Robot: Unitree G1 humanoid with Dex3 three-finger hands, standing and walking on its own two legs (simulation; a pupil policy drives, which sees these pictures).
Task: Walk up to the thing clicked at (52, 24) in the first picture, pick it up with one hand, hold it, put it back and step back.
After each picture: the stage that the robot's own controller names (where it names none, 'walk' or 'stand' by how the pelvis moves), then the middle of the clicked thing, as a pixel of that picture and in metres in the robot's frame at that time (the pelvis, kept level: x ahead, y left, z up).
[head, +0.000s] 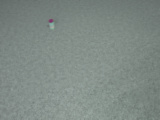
stand; (51, 24) +1.74 +0.38 -0.72
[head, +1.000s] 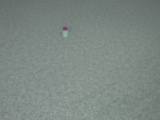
walk; (65, 31) +1.63 +0.15 -0.71
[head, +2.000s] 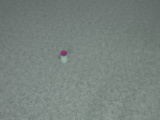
walk; (63, 56) +1.08 +0.13 -0.71
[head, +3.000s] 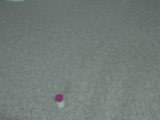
walk; (60, 100) +0.63 +0.18 -0.71
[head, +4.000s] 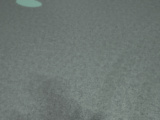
walk; out of the picture +0.38 +0.20 -0.70
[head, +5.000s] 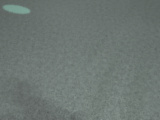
stand; out of the picture +0.32 +0.17 -0.72
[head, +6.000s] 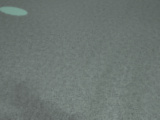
stand; out of the picture +0.31 +0.18 -0.72
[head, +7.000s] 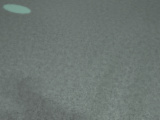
stand; out of the picture +0.31 +0.18 -0.73
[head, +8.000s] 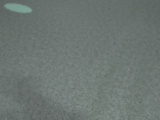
stand; out of the picture +0.31 +0.17 -0.72
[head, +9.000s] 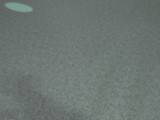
stand; out of the picture +0.31 +0.17 -0.72
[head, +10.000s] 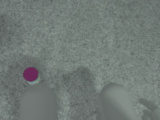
go down; (32, 76) +0.39 +0.20 -0.36
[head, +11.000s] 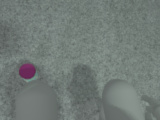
approach; (29, 73) +0.39 +0.22 -0.30
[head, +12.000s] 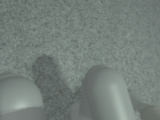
close in; out of the picture +0.37 +0.25 -0.22
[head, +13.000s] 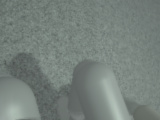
close; out of the picture +0.37 +0.26 -0.21
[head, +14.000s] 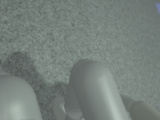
close; out of the picture +0.38 +0.26 -0.22
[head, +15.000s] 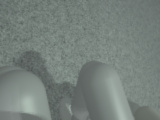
lift; out of the picture +0.34 +0.25 -0.21
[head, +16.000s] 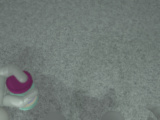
lift; (23, 91) +0.31 +0.19 +0.00
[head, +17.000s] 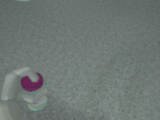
hold; (34, 91) +0.32 +0.17 +0.01
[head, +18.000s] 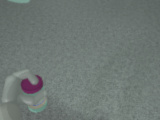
hold; (35, 93) +0.32 +0.17 +0.01
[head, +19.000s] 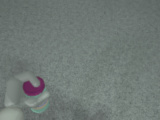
crouch; (36, 95) +0.32 +0.16 -0.03
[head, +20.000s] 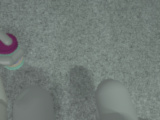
crouch; (10, 52) +0.44 +0.21 -0.08
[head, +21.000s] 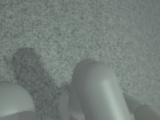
lower; out of the picture +0.40 +0.31 -0.21
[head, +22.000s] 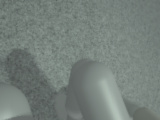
lower; out of the picture +0.41 +0.29 -0.22
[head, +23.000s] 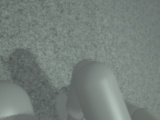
lower; out of the picture +0.40 +0.28 -0.22
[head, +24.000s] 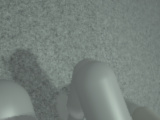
lower; out of the picture +0.39 +0.28 -0.22
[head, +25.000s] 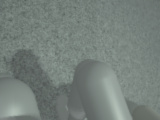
loosen; out of the picture +0.38 +0.26 -0.22
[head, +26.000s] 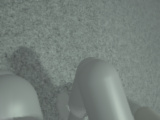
withdraw; out of the picture +0.37 +0.25 -0.22
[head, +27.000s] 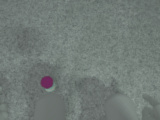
walk; (48, 84) +0.39 +0.19 -0.44
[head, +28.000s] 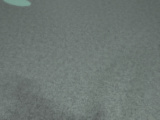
stand; out of the picture +0.33 +0.16 -0.66
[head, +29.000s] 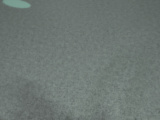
stand; out of the picture +0.34 +0.17 -0.67
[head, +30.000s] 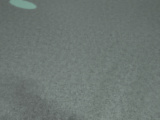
stand; out of the picture +0.35 +0.15 -0.71
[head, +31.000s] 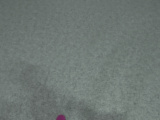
walk; out of the picture +0.38 +0.16 -0.70
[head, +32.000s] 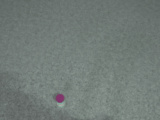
walk; (60, 100) +0.50 +0.14 -0.70
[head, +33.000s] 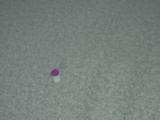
walk; (56, 75) +0.76 +0.27 -0.69
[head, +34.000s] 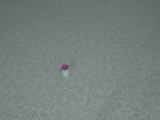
stand; (65, 70) +0.98 +0.18 -0.71
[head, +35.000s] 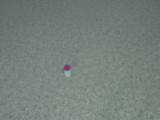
stand; (67, 70) +0.96 +0.15 -0.73
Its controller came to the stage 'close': yes
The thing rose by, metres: 0.71
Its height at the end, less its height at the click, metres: +0.00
